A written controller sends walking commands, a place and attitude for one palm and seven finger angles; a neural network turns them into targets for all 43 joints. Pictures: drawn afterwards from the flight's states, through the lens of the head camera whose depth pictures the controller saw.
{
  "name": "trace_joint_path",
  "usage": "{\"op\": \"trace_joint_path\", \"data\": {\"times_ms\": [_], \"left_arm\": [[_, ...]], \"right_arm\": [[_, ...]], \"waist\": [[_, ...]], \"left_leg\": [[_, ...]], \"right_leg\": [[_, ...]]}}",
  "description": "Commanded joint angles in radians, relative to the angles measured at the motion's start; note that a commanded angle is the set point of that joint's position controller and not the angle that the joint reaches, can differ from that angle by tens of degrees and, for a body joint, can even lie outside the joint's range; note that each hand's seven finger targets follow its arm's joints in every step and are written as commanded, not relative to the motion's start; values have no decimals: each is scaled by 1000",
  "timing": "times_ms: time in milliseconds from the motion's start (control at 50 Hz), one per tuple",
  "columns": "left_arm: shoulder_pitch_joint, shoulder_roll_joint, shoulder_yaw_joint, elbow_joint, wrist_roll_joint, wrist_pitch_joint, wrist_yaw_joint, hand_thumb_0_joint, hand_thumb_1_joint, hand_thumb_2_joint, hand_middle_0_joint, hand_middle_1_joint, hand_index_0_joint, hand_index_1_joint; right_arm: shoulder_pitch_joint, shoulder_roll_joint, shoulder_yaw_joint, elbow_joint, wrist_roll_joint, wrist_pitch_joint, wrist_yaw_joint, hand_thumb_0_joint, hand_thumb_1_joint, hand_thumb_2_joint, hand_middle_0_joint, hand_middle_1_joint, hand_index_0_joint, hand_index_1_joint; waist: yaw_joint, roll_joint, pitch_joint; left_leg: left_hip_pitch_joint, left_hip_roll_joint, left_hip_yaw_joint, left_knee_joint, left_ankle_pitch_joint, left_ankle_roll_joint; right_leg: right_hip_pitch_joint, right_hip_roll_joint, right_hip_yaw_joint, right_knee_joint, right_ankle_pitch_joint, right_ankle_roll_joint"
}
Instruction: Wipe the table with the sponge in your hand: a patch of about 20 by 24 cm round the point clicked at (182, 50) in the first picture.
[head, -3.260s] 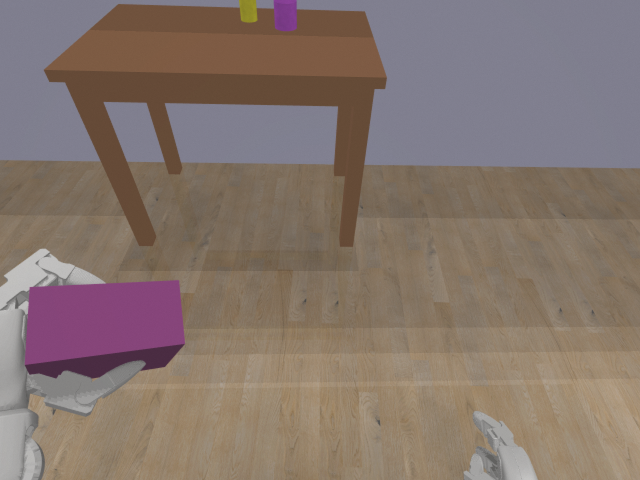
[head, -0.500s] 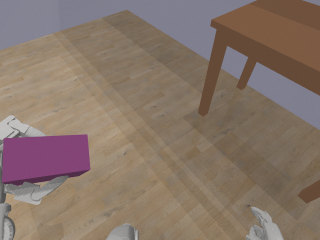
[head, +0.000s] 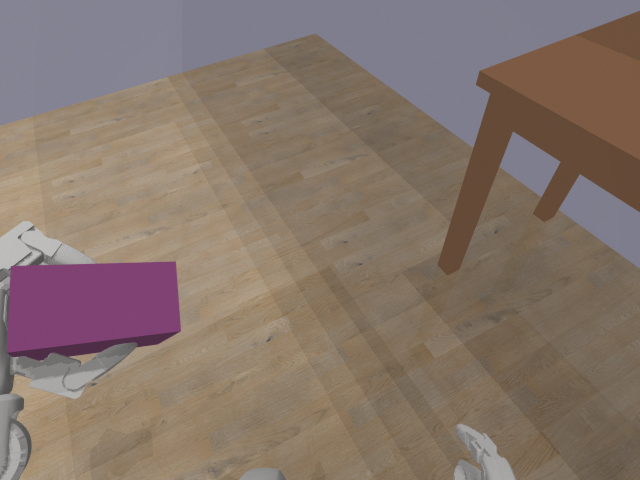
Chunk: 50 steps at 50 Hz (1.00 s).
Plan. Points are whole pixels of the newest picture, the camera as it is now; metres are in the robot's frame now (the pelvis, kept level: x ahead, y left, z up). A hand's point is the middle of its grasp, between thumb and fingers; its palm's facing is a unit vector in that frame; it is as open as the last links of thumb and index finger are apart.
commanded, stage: walk to a spot facing it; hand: left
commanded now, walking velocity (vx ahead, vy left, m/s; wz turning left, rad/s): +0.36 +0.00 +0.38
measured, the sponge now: (121, 310) +0.23 +0.20 +0.17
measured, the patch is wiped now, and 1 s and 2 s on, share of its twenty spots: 0.00 0.00 0.00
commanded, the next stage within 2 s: none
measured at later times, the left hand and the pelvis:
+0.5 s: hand (90, 205) +0.33 +0.27 +0.20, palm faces +0.51 -0.76 -0.41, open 10.0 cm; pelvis +0.14 +0.00 +0.01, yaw +8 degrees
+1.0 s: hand (110, 173) +0.38 +0.27 +0.20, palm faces +0.65 -0.60 -0.46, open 10.0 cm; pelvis +0.27 -0.02 +0.02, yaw +23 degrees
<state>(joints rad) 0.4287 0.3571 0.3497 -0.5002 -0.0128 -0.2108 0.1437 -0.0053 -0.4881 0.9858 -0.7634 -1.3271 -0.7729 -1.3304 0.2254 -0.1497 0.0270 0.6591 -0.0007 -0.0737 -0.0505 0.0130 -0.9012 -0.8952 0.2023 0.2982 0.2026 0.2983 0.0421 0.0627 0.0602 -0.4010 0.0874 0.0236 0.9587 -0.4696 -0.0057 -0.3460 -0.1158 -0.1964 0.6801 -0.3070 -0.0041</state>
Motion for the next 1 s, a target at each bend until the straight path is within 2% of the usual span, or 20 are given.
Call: {"op": "trace_joint_path", "data": {"times_ms": [0, 80, 200, 260, 280, 300, 320, 340, 360, 480, 620, 640, 660, 680, 700, 720, 760, 820, 920, 980], "left_arm": [[-96, 208, 143, -171, -10, -55, 19, 0, 100, 1300, -1200, -1600, -1200, -1600], [-39, 182, 134, -211, -4, -64, 30, 0, 100, 1300, -1200, -1600, -1200, -1600], [51, 178, 164, -295, -16, -58, 66, 0, 100, 1300, -1200, -1600, -1200, -1600], [-4, 182, 149, -334, -16, -59, 78, 0, 100, 1300, -1200, -1600, -1200, -1600], [-27, 183, 145, -356, -11, -74, 78, 0, 100, 1300, -1200, -1600, -1200, -1600], [-25, 177, 149, -366, -16, -89, 78, 0, 100, 1300, -1200, -1600, -1200, -1600], [-71, 196, 131, -346, -9, -101, 73, 0, 100, 1300, -1200, -1600, -1200, -1600], [-31, 246, 179, -256, -3, -89, 52, 0, 100, 1300, -1200, -1600, -1200, -1600], [-29, 250, 198, -291, -5, -85, 43, 0, 100, 1300, -1200, -1600, -1200, -1600], [76, 150, 150, -358, -30, -90, 18, 0, 100, 1300, -1200, -1600, -1200, -1600], [-67, 112, 87, -179, -14, -46, 12, 0, 100, 1300, -1200, -1600, -1200, -1600], [-91, 119, 79, -170, -9, -38, 14, 0, 100, 1300, -1200, -1600, -1200, -1600], [-106, 150, 92, -158, 3, -28, 17, 0, 100, 1300, -1200, -1600, -1200, -1600], [-124, 206, 116, -151, 5, -15, 23, 0, 100, 1300, -1200, -1600, -1200, -1600], [-182, 225, 130, -180, -12, -13, 31, 0, 100, 1300, -1200, -1600, -1200, -1600], [-183, 232, 133, -202, -12, -20, 28, 0, 100, 1300, -1200, -1600, -1200, -1600], [-98, 213, 138, -225, -8, -42, 23, 0, 100, 1300, -1200, -1600, -1200, -1600], [-21, 198, 148, -254, -9, -50, 30, 0, 100, 1300, -1200, -1600, -1200, -1600], [101, 190, 185, -309, -25, -40, 63, 0, 100, 1300, -1200, -1600, -1200, -1600], [60, 189, 177, -330, -29, -37, 74, 0, 100, 1300, -1200, -1600, -1200, -1600]], "right_arm": [[-140, -136, -57, -151, 2, -45, -18, 0, -900, -900, 200, 300, 200, 300], [-133, -142, -66, -172, 1, -16, -10, 0, -900, -900, 200, 300, 200, 300], [-99, -126, -86, -250, 1, -11, -6, 0, -900, -900, 200, 300, 200, 300], [-50, -143, -104, -250, 1, -11, -20, 0, -900, -900, 200, 300, 200, 300], [-44, -160, -114, -255, 5, -12, -26, 0, -900, -900, 200, 300, 200, 300], [-61, -184, -118, -256, 2, -17, -20, 0, -900, -900, 200, 300, 200, 300], [-58, -177, -102, -261, 10, -33, -2, 0, -900, -900, 200, 300, 200, 300], [-79, -183, -104, -233, 12, -36, 2, 0, -900, -900, 200, 300, 200, 300], [-86, -184, -117, -227, 21, -28, 6, 0, -900, -900, 200, 300, 200, 300], [-85, -145, -87, -200, 14, -75, 11, 0, -900, -900, 200, 300, 200, 300], [-94, -148, -71, -175, 12, -75, -28, 0, -900, -900, 200, 300, 200, 300], [-96, -137, -63, -173, 12, -70, -31, 0, -900, -900, 200, 300, 200, 300], [-83, -122, -58, -168, 10, -65, -29, 0, -900, -900, 200, 300, 200, 300], [-104, -101, -52, -180, 9, -58, -28, 0, -900, -900, 200, 300, 200, 300], [-141, -149, -65, -183, 0, -73, -27, 0, -900, -900, 200, 300, 200, 300], [-150, -153, -70, -172, 0, -67, -21, 0, -900, -900, 200, 300, 200, 300], [-160, -140, -53, -162, -2, -45, -17, 0, -900, -900, 200, 300, 200, 300], [-161, -130, -64, -187, 1, -22, -18, 0, -900, -900, 200, 300, 200, 300], [-117, -116, -83, -261, -1, -5, -11, 0, -900, -900, 200, 300, 200, 300], [-64, -126, -99, -264, 0, -1, -15, 0, -900, -900, 200, 300, 200, 300]], "waist": [[-19, -228, -60], [-32, -201, -99], [5, -248, -140], [-57, -140, -224], [-75, 30, -272], [-67, 305, -285], [-67, 259, -240], [-58, 159, -234], [-56, 151, -238], [-32, 177, -167], [-26, 113, -122], [-27, 57, -126], [-22, -112, -141], [-7, -418, -127], [-5, -400, -111], [-17, -331, -89], [-16, -188, -52], [-27, -200, -97], [3, -255, -155], [-52, -216, -226]], "left_leg": [[-357, 17, -42, 386, 55, -19], [-261, 24, 44, 124, 126, -23], [-95, -27, 188, -284, 136, -2], [206, -102, 248, -466, 269, 10], [410, -42, 129, -492, 308, 50], [544, 226, -299, -546, 556, 188], [528, 352, -588, -591, 731, 283], [488, 368, -556, -597, 616, 293], [445, 346, -492, -590, 495, 299], [123, 189, -144, -678, 287, 192], [78, 129, -71, -554, 33, 131], [34, 102, -67, -449, 32, 109], [-81, 37, 2, -219, 2, 78], [-318, -90, 84, 113, -129, 22], [-352, -52, -36, 278, -77, 6], [-362, -30, -54, 371, -31, -5], [-350, 14, -38, 374, 37, -29], [-253, 26, 31, 138, 63, -35], [-93, -22, 197, -246, 89, -23], [138, -118, 275, -430, 229, -19]], "right_leg": [[275, -324, 448, -425, 38, -149], [303, -265, 151, -372, 341, -114], [357, -257, 80, -289, 502, -118], [256, -195, -28, 16, 509, -52], [98, -152, -39, 244, 396, -11], [-163, 6, -12, 524, -166, 45], [-289, 64, 99, 677, -355, 31], [-356, 5, 183, 727, -291, 34], [-377, -19, 196, 737, -256, 39], [-148, -23, 92, 330, -51, 64], [126, 75, -25, -120, -16, 83], [204, 57, 11, -211, -38, 69], [298, -78, 192, -328, -111, 12], [398, -333, 576, -428, -83, -105], [332, -416, 653, -471, -112, -141], [312, -413, 647, -468, -121, -158], [284, -347, 356, -415, 123, -135], [325, -288, 114, -341, 431, -96], [360, -279, 13, -230, 651, -94], [272, -233, -62, 19, 690, -37]]}}
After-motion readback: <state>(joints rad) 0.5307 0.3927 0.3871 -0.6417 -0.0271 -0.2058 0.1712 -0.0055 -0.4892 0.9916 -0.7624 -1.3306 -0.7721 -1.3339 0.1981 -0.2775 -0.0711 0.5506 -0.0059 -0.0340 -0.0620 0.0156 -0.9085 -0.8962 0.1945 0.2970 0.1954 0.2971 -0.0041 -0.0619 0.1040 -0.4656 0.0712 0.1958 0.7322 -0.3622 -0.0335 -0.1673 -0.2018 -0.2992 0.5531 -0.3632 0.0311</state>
